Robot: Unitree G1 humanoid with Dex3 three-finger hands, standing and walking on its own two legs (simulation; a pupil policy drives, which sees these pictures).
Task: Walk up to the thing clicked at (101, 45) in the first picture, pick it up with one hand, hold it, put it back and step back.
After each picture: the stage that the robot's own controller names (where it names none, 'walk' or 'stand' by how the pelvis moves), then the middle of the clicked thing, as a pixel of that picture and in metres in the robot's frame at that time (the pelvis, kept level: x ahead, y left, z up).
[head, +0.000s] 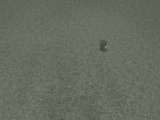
stand; (103, 46) +1.26 -0.24 -0.72
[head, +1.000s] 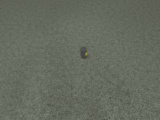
walk; (83, 52) +1.16 +0.07 -0.70
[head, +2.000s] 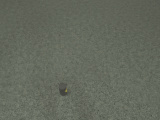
walk; (62, 89) +0.70 +0.20 -0.71
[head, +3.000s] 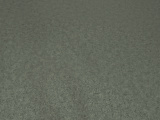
walk; out of the picture +0.38 +0.14 -0.71
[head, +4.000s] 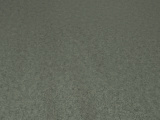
stand; out of the picture +0.31 +0.14 -0.72
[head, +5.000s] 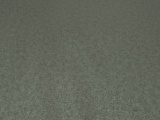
stand; out of the picture +0.30 +0.15 -0.73
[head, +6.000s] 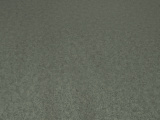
stand; out of the picture +0.30 +0.16 -0.73
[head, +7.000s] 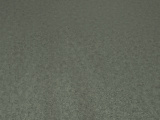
stand; out of the picture +0.29 +0.16 -0.73
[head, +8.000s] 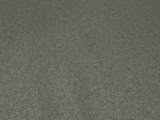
go down; out of the picture +0.32 +0.16 -0.69
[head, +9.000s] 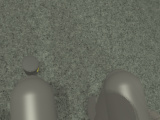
go down; (30, 66) +0.40 +0.17 -0.29
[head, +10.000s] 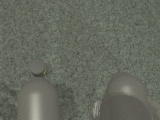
close in; (38, 68) +0.40 +0.16 -0.30
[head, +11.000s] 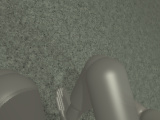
close in; out of the picture +0.40 +0.19 -0.23
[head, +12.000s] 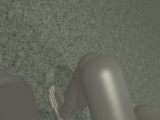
close; out of the picture +0.40 +0.21 -0.22
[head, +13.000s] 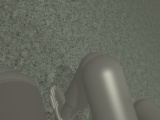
lift; out of the picture +0.37 +0.20 -0.22
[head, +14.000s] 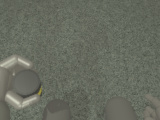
lift; (29, 88) +0.30 +0.18 +0.00
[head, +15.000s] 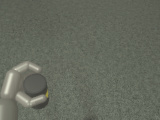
hold; (37, 92) +0.30 +0.16 +0.02
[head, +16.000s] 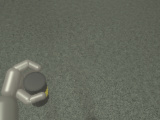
hold; (37, 90) +0.31 +0.17 +0.02
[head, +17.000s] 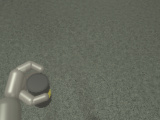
hold; (40, 91) +0.31 +0.16 +0.02
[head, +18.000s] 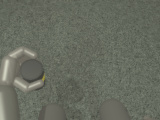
crouch; (34, 76) +0.36 +0.16 -0.06
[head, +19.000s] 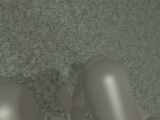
lower; out of the picture +0.41 +0.22 -0.21
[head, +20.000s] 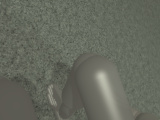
lower; out of the picture +0.42 +0.23 -0.23
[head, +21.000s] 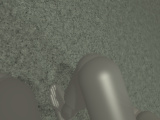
lower; out of the picture +0.41 +0.23 -0.23
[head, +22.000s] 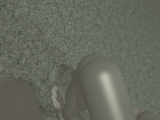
lower; out of the picture +0.41 +0.23 -0.23
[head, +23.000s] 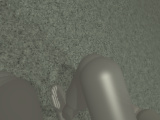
loosen; out of the picture +0.40 +0.23 -0.23
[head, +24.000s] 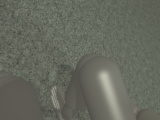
withdraw; out of the picture +0.39 +0.20 -0.23
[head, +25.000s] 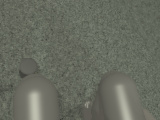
stand; (27, 69) +0.39 +0.17 -0.28
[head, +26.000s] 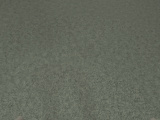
stand; out of the picture +0.31 +0.14 -0.65
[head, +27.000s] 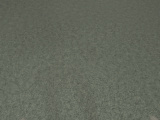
stand; out of the picture +0.32 +0.14 -0.66
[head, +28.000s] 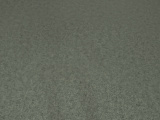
stand; out of the picture +0.33 +0.14 -0.68
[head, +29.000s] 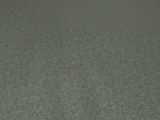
walk; out of the picture +0.34 +0.14 -0.72
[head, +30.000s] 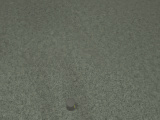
walk; (70, 104) +0.45 +0.06 -0.70
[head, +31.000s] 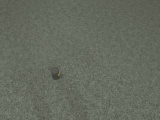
walk; (55, 73) +0.71 +0.21 -0.69
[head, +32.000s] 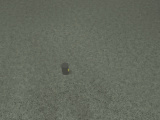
stand; (65, 69) +0.94 +0.18 -0.71
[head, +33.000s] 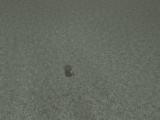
stand; (68, 71) +0.94 +0.16 -0.73
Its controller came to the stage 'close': yes
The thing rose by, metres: 0.73
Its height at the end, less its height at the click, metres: +0.00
